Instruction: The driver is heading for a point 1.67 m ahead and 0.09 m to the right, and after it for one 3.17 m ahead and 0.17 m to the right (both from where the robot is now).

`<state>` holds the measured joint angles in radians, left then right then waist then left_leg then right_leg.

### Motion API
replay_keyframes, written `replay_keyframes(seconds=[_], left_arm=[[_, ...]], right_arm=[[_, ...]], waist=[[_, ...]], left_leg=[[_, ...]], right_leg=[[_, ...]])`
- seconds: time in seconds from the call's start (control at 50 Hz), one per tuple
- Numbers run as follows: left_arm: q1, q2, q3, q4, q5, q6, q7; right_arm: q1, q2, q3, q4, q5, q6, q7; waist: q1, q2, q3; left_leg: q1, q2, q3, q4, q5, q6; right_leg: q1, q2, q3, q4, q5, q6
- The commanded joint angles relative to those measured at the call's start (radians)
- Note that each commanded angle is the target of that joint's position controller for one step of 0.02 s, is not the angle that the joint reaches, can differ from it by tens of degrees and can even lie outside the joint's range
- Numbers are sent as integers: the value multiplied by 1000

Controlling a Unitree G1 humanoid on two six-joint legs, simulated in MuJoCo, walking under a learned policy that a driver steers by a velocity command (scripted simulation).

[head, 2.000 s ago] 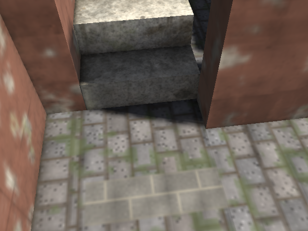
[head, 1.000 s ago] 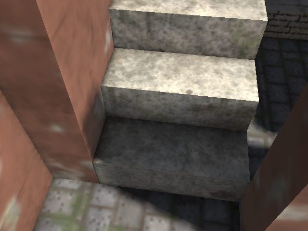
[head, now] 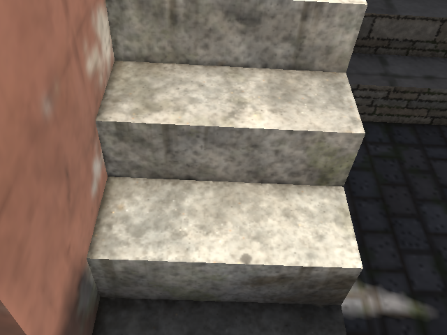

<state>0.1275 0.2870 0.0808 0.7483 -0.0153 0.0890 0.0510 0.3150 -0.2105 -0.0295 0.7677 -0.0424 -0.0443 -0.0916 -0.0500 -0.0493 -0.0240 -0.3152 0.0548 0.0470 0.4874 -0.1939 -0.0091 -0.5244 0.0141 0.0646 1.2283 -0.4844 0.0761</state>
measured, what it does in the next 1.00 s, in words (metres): steps on the spot: right foot, then left foot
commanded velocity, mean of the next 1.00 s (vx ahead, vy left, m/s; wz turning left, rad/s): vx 0.32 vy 0.03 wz -0.22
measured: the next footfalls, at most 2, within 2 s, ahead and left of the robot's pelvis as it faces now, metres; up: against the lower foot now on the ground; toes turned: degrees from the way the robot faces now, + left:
right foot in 0.20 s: -0.01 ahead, -0.12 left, +0.00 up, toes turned -9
left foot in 0.60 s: +0.06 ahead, +0.15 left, +0.00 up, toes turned -15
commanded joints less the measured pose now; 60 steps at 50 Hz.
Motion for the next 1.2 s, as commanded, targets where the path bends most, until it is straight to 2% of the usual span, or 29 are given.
replay_keyframes(seconds=[0.02,0.12,0.14,0.18,0.2,0.22,0.24,0.28,0.32,0.4,0.42,0.46,0.58,0.62,0.64,0.66,0.7,0.72,0.76,0.8,0.86,0.88,0.9,0.92,0.96,1.0,1.06,1.12,1.2], left_arm=[[-88,19,-2,-91,-1,-14,-6],[-21,73,14,-80,-2,-62,-67],[72,82,24,-59,0,-43,-83],[106,90,26,-49,31,-44,-85],[151,152,37,-40,43,-53,-71],[133,246,53,-59,59,-65,-70],[93,214,41,-86,79,-96,-76],[-12,135,13,-82,53,-117,-53],[-33,100,-6,-72,31,-111,-28],[31,87,-9,-36,19,-95,-7],[168,171,31,-22,-13,-107,-1],[105,168,26,-40,-4,-124,4],[-18,92,9,-86,1,-118,-23],[-25,37,-4,-102,21,-128,-19],[27,5,-16,-107,23,-132,-13],[-1,28,-17,-125,5,-148,-18],[-62,33,-26,-140,-13,-160,-23],[-96,18,-31,-137,-3,-155,-26],[-81,42,-25,-153,-22,-157,-30],[-113,36,-28,-157,-29,-157,-44],[-94,-4,-35,-117,-8,-144,-53],[-33,-18,-41,-95,20,-132,-53],[-24,9,-34,-92,26,-125,-53],[-33,51,-29,-100,21,-121,-55],[-102,88,-22,-103,-2,-95,-48],[-156,43,-35,-103,-1,-81,-41],[-75,62,-32,-54,33,-88,-46],[-43,77,-26,-10,29,-68,-32],[-54,75,-24,38,28,-49,-46]], right_arm=[[7,-165,-43,-55,0,14,-32],[-28,-256,-65,-61,5,44,-30],[-40,-199,-37,-43,-26,61,-9],[-29,-174,-23,-45,6,80,9],[25,-166,-24,-48,7,81,-6],[7,-148,-13,-105,1,77,-17],[-11,-185,-27,-100,13,76,-25],[24,-208,-48,-72,25,72,-17],[9,-192,-46,-75,9,66,-15],[-70,-104,-5,-103,32,48,-2],[-85,-112,-5,-135,54,33,18],[-178,-135,-19,-181,60,22,28],[-63,-62,-9,-116,14,-35,57],[-13,-128,-17,-129,16,-25,66],[-25,-148,-15,-121,11,-14,74],[-63,-145,-21,-160,26,-6,79],[-108,-134,-8,-179,26,5,79],[-82,-151,-11,-160,10,-17,73],[-27,-206,-37,-124,22,-35,66],[-83,-164,-27,-138,8,-40,64],[-197,-97,5,-158,12,-42,59],[-182,-98,14,-153,18,-44,65],[-175,-95,17,-151,25,-49,69],[-171,-83,24,-160,18,-57,69],[-80,-24,57,-154,8,-71,66],[-131,-52,61,-147,6,-73,67],[-137,-91,65,-128,4,-68,80],[-160,-87,71,-105,15,-65,85],[-148,-31,87,-55,23,-54,102]], waist=[[-1,209,31],[10,268,-25],[54,348,-8],[63,175,37],[44,-123,-8],[33,-346,1],[56,-209,-37],[3,-70,-10],[3,-77,-12],[51,-115,-44],[113,-81,-124],[106,-118,36],[9,-59,-11],[7,79,-135],[48,290,-123],[35,317,-82],[39,279,45],[23,179,87],[18,203,40],[32,185,19],[91,141,-31],[113,184,-71],[107,160,-84],[91,99,-106],[15,-99,-112],[15,-72,-55],[33,98,-78],[38,76,-124],[1,62,-53]], left_leg=[[29,186,-104,-221,26,166],[78,211,-72,-187,-50,146],[49,161,-33,-149,-67,130],[-19,133,2,-22,-123,40],[-155,72,60,260,-190,-35],[-287,-32,43,490,-384,-95],[-251,-22,-84,720,-405,-109],[-294,-14,-124,792,-297,-107],[-263,-8,-142,752,-192,-117],[-142,-18,-100,354,-241,-95],[-186,-22,-81,363,-242,-84],[-266,6,-130,334,-224,-51],[145,-57,-38,-158,24,-21],[306,17,-116,-93,470,-17],[325,54,-195,-96,397,39],[298,104,-289,-176,143,121],[225,152,-376,-277,-104,187],[263,239,-486,-283,30,221],[368,265,-465,-248,207,222],[349,201,-355,-244,312,190],[240,118,-218,-180,605,147],[246,93,-186,-124,782,139],[258,64,-164,-71,820,110],[239,32,-146,-25,704,73],[183,10,-151,-13,321,11],[116,13,-144,-32,194,-18],[189,42,-182,-81,516,-59],[218,40,-180,-72,548,-70],[217,46,-188,-157,293,-79]], right_leg=[[-11,-38,-63,-153,53,22],[166,-20,-144,-474,104,-47],[225,-22,-139,-580,53,-68],[277,16,-147,-756,281,-101],[411,-120,76,-828,569,-147],[335,-311,354,-851,763,-318],[246,-374,407,-867,726,-397],[240,-278,274,-853,560,-312],[256,-251,215,-841,642,-284],[410,-197,138,-791,847,-252],[465,-270,290,-932,169,-294],[422,-336,476,-1049,-151,-307],[406,-161,169,-893,611,-196],[375,-59,44,-705,586,-98],[269,-12,-24,-678,361,-52],[212,-1,-76,-604,159,-36],[121,-26,-106,-551,28,-35],[34,-42,-59,-518,15,-23],[-19,-64,-40,-462,-38,-39],[34,-60,-64,-495,7,-65],[305,-17,-103,-744,286,-56],[397,17,-133,-772,369,-56],[423,8,-103,-792,462,-67],[459,-42,-40,-786,712,-84],[496,-137,107,-865,625,-184],[503,-148,149,-919,514,-200],[567,-103,87,-879,840,-144],[638,-109,66,-893,909,-136],[609,-138,103,-933,865,-109]])
Keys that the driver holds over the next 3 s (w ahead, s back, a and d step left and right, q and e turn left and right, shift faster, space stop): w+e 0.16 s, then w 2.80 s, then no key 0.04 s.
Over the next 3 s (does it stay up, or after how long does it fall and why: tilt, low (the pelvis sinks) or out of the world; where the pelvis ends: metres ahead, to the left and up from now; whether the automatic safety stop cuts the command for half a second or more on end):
stays up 0.17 0.01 0.00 its command is cut before an obstacle from the start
